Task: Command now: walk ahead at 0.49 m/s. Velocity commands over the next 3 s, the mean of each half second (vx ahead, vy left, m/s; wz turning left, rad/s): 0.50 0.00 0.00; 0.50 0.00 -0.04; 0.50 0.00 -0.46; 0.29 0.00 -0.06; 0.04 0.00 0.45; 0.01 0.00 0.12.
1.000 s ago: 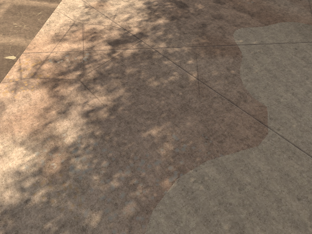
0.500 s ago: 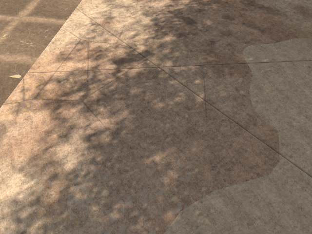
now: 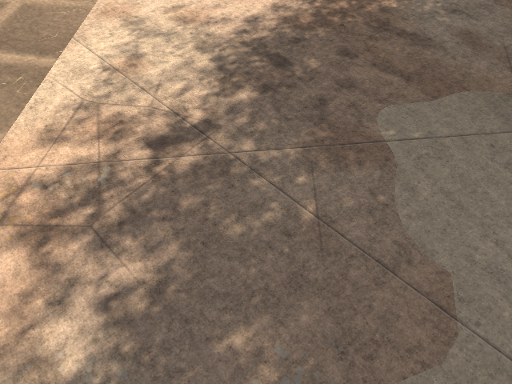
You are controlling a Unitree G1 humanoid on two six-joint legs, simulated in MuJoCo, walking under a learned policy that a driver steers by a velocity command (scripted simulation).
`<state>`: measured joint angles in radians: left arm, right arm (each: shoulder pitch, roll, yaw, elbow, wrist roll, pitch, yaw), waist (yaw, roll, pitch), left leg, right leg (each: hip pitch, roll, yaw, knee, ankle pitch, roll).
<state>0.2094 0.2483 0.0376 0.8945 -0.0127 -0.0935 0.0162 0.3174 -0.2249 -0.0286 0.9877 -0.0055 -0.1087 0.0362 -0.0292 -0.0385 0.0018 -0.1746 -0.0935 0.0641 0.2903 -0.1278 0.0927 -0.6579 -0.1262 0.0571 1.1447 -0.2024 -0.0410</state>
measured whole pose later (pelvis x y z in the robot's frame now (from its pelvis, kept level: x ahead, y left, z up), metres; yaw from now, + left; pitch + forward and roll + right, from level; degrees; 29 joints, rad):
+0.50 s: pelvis +0.28 -0.08 +0.00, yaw +1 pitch +1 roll +0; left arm 0.28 0.23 0.04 0.91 0.00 -0.11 -0.03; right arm 0.23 -0.28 -0.04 0.93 0.02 -0.09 0.00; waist 0.02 0.04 0.00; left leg -0.57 0.10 -0.03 1.12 -0.25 0.05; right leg -0.22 0.05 -0.06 0.34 -0.15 -0.07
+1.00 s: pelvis +0.55 -0.01 -0.01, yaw -1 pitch +2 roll +0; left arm 0.32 0.25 0.05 0.98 -0.03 -0.09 0.01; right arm 0.15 -0.24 -0.05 0.89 0.00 -0.11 0.03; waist 0.01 -0.03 0.03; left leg -0.35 -0.02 0.09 0.47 -0.16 0.06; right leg -0.40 -0.03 0.06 1.18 -0.37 -0.05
